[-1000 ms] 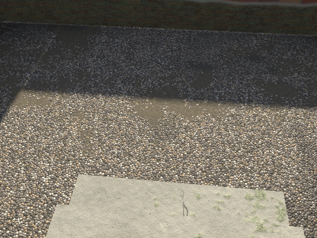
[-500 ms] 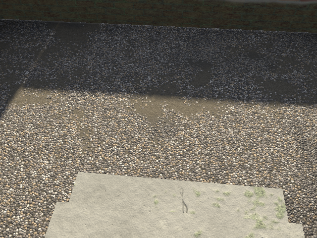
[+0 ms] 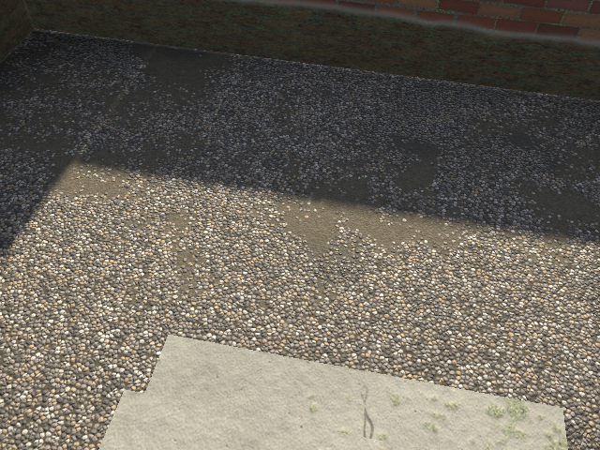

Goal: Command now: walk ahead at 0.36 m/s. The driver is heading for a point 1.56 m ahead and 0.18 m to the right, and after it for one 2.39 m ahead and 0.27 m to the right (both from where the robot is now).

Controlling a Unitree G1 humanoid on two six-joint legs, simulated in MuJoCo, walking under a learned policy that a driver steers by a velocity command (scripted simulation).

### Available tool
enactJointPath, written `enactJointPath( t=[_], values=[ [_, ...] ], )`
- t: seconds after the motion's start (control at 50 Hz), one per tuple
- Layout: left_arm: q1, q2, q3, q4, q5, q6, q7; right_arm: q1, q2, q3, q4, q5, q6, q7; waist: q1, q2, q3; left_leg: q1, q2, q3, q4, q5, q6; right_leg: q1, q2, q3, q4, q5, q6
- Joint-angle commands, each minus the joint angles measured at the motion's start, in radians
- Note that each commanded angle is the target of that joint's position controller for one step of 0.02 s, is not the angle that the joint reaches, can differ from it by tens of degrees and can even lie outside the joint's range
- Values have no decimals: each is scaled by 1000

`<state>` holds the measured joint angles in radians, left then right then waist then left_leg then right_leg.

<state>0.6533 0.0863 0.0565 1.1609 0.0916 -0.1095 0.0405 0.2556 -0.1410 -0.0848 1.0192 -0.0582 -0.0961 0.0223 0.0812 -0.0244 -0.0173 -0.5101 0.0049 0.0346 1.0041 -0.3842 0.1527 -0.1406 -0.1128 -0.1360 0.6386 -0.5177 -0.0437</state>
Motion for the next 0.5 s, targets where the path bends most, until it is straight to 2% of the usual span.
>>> enactJointPath(
  t=[0.02, 0.04, 0.06, 0.08, 0.1, 0.12, 0.14, 0.16, 0.18, 0.2, 0.22, 0.24, 0.26, 0.28, 0.3, 0.32, 0.34, 0.36, 0.38, 0.4, 0.42, 0.44, 0.46, 0.48, 0.5],
  values=[
    [-126, 124, 3, -82, 13, -16, -2, 208, -29, -9, 4, -10, -30, 29, -166, -16, 148, 280, -44, 92, 23, 146, 1, -462, -111, 77, 0, 55, -145],
    [-227, 175, 16, -115, 15, -21, -20, 425, -58, -29, 69, -11, -33, 21, -287, 54, 79, 576, -104, 159, -113, 178, -23, -610, -33, -4, 221, 197, -131],
    [-309, 215, 40, -158, 25, -26, -53, 724, -107, -46, 171, -44, -41, 6, -430, 215, 37, 780, -92, 60, -285, 129, -16, -761, 78, -18, 600, 185, -117],
    [-262, 90, 36, -177, 13, -32, -71, 818, -179, -28, 192, -56, -43, 1, -385, 333, -88, 831, 143, -473, -445, 336, 150, -815, 242, 172, 955, -198, -104],
    [-328, -1, 11, -258, -33, -62, -69, 807, -201, -6, 183, -56, -69, 36, -342, 171, 66, 747, 333, -799, -544, 234, 276, -1081, 292, 381, 934, -100, -131],
    [-475, 60, 11, -294, -33, -60, -62, 653, -138, 21, 177, -23, -75, 56, -281, 106, 240, 574, 396, -879, -548, -14, 296, -1262, 187, 416, 885, 11, -136],
    [-420, 110, 25, -261, -18, -46, -44, 462, -87, 41, 132, -2, -62, 59, -175, 48, 181, 433, 356, -800, -497, -40, 267, -1164, 121, 356, 914, 114, -119],
    [-302, 56, 4, -221, 13, -33, -34, 286, -50, 56, 82, -1, -44, 50, -78, -37, 121, 225, 287, -626, -410, 5, 237, -1016, 78, 315, 827, 278, -101],
    [-209, -2, -32, -194, 48, -15, -35, 158, 12, 80, 30, -20, -27, 30, -9, -11, 130, 13, 244, -504, -365, 85, 190, -844, 36, 303, 746, 453, -95],
    [-148, -20, -47, -160, 60, -11, -45, 54, 72, 103, -37, -26, -27, 2, 13, -23, 127, -218, 126, -299, -338, 15, 130, -615, 31, 243, 585, 697, -77],
    [-133, 1, -51, -148, 48, -5, -56, 24, 126, 129, -69, -29, -41, -29, 13, 29, 121, -339, 68, -192, -284, -23, 92, -485, 14, 214, 454, 908, -46],
    [-166, 20, -52, -165, 20, -20, -66, 64, 104, 140, -76, -39, -62, -49, -4, 17, 81, -480, 8, -74, -233, -93, 26, -230, 24, 152, 294, 1149, -13],
    [-219, 64, -41, -186, 4, -10, -73, 132, 27, 137, -59, -31, -74, -52, -8, 57, 91, -561, -12, -36, -241, -175, -2, -74, 52, 83, 229, 1095, 38],
    [-313, 96, -39, -239, -9, 0, -79, 201, -38, 128, -33, -34, -79, -40, -37, 81, 111, -593, -24, -47, -246, -232, -2, 12, 76, 38, 207, 1011, 67],
    [-348, 123, -37, -260, -8, 7, -75, 278, -65, 129, -7, -29, -86, -22, -50, 70, 129, -566, 3, -115, -234, -258, 23, 69, 87, 37, 194, 918, 80],
    [-359, 142, -39, -273, 8, 18, -72, 342, -84, 126, 12, -12, -86, -10, -58, 46, 163, -461, 37, -192, -193, -273, 52, 51, 82, 58, 94, 786, 71],
    [-383, 155, -43, -293, 18, 29, -73, 380, -116, 120, 30, 7, -77, -7, -71, 44, 189, -264, 96, -289, -155, -204, 91, -44, 72, 90, -42, 626, 44],
    [-381, 163, -48, -292, 19, 34, -75, 380, -134, 113, 35, 13, -57, 5, -77, 30, 187, -48, 124, -361, -74, -96, 112, -103, 46, 137, -205, 535, 6],
    [-271, 174, -49, -251, -2, 40, -81, 305, -176, 97, 19, 8, -32, 24, -34, 29, 185, 128, 141, -422, 59, -8, 108, -135, -2, 184, -407, 576, -35],
    [-91, 224, -24, -184, -14, 28, -79, 269, -180, 84, 13, -11, -6, 50, 20, -11, 134, 146, 111, -404, 236, 182, 109, 43, 25, 123, -491, 668, -65],
    [155, 289, 10, -108, 8, 21, -73, 332, -125, 89, 39, -51, -5, 87, 73, -142, -25, -3, -8, -307, 636, 345, 43, 394, -5, 160, -283, 865, -166],
    [212, 348, 17, -103, 17, 29, -78, 462, 1, 98, 58, -26, -5, 96, 33, -292, -229, -393, -161, -163, 1126, -385, -57, 764, -167, 346, 42, 1468, -390],
    [130, 398, 49, -130, 15, 23, -96, 298, -59, 97, -84, -12, -27, 95, 83, -133, -148, -793, -171, -152, 1157, -314, -91, 807, -264, 653, -51, 1107, -474],
    [-36, 372, 53, -145, 17, 18, -93, 181, -105, 81, -142, -2, -29, 77, 60, -16, -5, -954, -63, -203, 1050, -173, -106, 665, -341, 709, -164, 707, -460],
    [-116, 221, 1, -133, 15, 18, -102, 143, -137, 71, -136, -12, -16, 46, -2, 140, 27, -887, 20, -207, 887, -48, -84, 450, -287, 602, -189, 403, -376]
  ],
)
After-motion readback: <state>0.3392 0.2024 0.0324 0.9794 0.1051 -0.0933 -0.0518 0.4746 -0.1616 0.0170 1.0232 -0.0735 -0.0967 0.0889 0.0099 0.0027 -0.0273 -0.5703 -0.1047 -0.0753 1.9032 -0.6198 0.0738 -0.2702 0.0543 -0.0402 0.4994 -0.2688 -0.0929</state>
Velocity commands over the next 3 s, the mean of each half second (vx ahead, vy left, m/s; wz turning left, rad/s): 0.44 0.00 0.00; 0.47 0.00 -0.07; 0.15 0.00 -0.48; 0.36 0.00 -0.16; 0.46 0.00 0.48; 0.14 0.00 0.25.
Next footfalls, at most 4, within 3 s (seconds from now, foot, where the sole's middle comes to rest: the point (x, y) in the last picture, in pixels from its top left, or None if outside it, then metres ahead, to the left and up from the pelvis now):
0.42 right None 0.29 -0.06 -0.93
0.86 left None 0.59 0.19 -1.11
1.56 right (369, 417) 0.83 -0.15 -1.29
2.08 left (332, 327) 1.27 -0.03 -1.46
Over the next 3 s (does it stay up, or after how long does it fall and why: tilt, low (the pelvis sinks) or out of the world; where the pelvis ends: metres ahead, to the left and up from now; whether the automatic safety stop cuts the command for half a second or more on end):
stays up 1.42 -0.19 -0.69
